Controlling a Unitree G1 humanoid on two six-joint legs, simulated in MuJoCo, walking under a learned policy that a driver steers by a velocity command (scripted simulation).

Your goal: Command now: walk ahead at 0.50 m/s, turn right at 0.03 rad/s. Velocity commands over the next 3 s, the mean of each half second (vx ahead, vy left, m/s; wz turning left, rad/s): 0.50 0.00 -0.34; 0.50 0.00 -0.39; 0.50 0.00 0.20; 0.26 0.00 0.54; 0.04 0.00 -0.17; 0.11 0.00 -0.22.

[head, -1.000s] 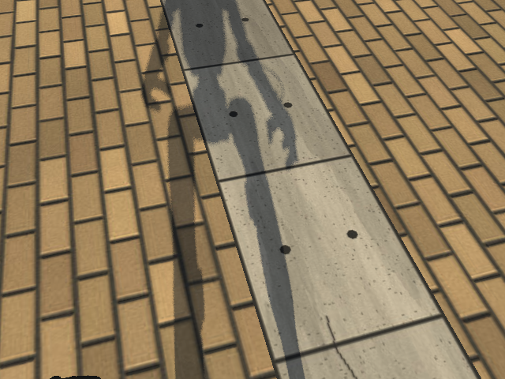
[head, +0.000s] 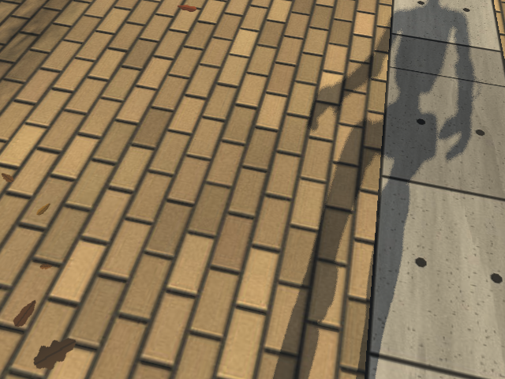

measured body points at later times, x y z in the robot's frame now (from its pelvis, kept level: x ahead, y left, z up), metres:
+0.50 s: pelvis +0.30 -0.08 +0.00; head +0.33 -0.10 +0.45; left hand +0.43 +0.18 -0.11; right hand +0.42 -0.38 -0.09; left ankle +0.45 +0.07 -0.68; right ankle +0.28 -0.15 -0.75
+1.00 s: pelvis +0.57 -0.11 +0.00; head +0.60 -0.12 +0.45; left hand +0.85 +0.03 -0.10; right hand +0.47 -0.38 -0.12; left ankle +0.59 -0.01 -0.75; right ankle +0.60 -0.30 -0.69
